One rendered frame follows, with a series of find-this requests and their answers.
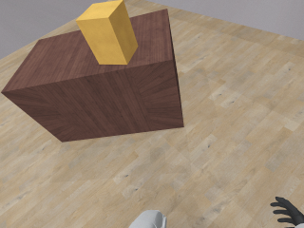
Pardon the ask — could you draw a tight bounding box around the pedestal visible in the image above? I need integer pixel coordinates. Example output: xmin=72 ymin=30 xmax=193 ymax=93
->
xmin=1 ymin=9 xmax=184 ymax=143

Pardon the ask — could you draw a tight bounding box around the robot right hand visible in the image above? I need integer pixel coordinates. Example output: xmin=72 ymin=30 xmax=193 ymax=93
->
xmin=270 ymin=197 xmax=304 ymax=228

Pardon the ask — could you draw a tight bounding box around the carton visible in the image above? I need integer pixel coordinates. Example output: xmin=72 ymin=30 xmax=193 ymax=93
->
xmin=76 ymin=0 xmax=138 ymax=65

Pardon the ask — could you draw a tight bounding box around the robot left thigh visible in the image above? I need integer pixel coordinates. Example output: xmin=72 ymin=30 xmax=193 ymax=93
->
xmin=128 ymin=210 xmax=167 ymax=228

